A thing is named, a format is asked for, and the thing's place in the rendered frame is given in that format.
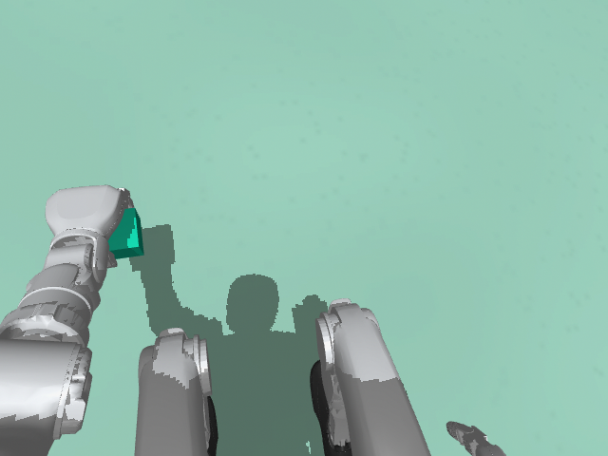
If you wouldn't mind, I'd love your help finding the small box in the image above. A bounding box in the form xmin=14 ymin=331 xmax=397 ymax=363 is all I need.
xmin=108 ymin=208 xmax=144 ymax=259

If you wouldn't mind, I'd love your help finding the left robot arm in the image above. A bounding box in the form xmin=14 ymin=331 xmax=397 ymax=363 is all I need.
xmin=0 ymin=229 xmax=109 ymax=456

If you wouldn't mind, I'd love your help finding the left robot hand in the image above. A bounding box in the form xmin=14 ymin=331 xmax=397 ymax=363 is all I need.
xmin=46 ymin=185 xmax=134 ymax=268

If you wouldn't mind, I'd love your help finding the right robot hand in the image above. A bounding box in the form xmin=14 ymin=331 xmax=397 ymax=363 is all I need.
xmin=446 ymin=422 xmax=506 ymax=456

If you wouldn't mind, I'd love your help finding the right robot foot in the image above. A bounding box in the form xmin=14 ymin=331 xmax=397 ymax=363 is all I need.
xmin=310 ymin=360 xmax=352 ymax=456

